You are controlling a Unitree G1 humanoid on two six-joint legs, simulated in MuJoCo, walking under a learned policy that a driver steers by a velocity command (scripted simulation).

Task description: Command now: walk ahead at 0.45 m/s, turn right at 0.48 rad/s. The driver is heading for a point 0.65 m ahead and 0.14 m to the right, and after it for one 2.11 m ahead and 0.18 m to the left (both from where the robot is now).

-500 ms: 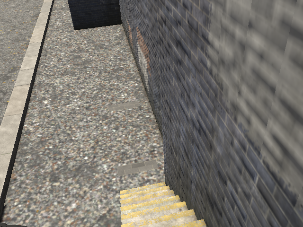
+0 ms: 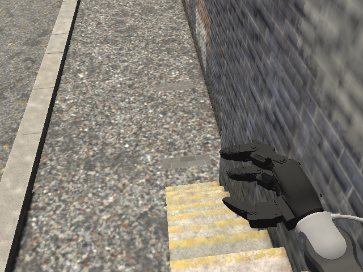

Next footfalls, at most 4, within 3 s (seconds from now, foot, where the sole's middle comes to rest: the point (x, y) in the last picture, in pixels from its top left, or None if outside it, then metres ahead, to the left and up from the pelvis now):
0.02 right None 0.10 -0.07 -0.69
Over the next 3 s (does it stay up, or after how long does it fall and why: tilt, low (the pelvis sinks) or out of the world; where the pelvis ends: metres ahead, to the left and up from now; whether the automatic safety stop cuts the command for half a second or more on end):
falls after 0.96 s (out of the world)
